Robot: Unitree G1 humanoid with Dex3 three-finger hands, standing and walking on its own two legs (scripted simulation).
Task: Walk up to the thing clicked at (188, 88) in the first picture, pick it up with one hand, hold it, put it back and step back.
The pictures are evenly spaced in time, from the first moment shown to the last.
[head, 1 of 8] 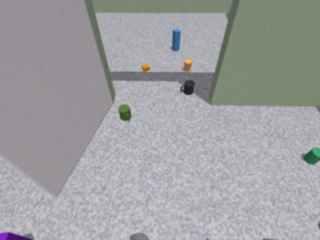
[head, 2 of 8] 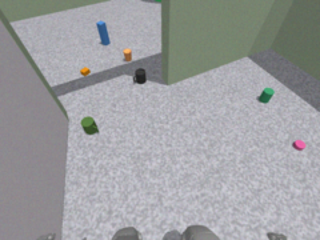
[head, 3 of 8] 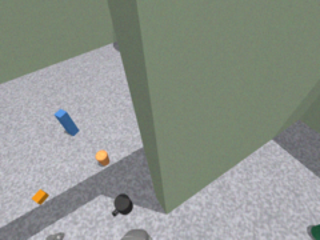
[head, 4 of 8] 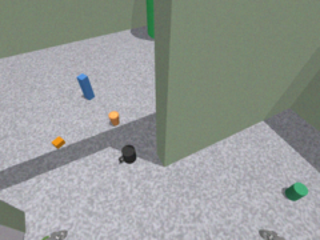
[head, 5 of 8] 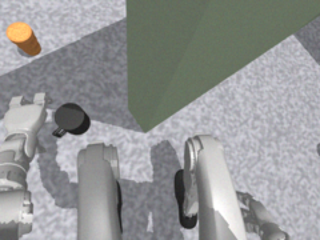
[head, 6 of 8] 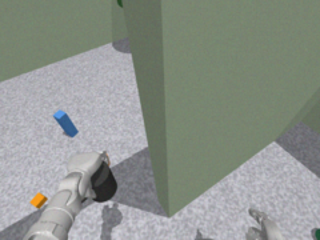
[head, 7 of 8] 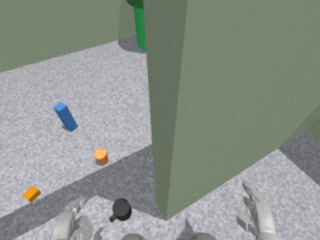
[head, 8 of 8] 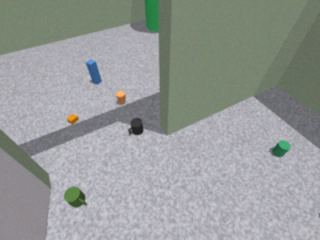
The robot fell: no
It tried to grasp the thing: yes
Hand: left
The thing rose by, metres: 0.62
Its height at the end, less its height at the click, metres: +0.00
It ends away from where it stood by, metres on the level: 0.01
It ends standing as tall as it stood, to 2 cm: yes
